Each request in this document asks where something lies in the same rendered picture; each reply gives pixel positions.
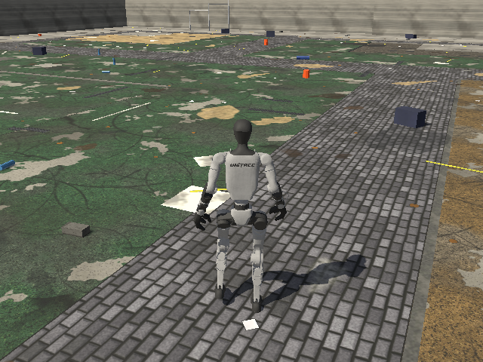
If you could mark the left robot upper arm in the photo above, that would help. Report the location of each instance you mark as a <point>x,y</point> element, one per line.
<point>214,172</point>

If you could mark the robot right hand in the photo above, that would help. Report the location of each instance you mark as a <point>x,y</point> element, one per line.
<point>275,210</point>

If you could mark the robot left hand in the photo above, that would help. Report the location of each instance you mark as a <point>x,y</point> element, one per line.
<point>198,219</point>

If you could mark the left robot forearm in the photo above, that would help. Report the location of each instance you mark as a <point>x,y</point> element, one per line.
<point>204,201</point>

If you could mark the left robot foot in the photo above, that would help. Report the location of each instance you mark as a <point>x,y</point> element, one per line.
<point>219,293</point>

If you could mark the right robot forearm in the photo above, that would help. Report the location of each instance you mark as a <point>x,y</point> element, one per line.
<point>278,198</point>

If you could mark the right robot upper arm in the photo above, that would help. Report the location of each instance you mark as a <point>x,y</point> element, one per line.
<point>265,159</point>

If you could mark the robot right shin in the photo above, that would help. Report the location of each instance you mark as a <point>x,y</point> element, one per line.
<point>257,278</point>

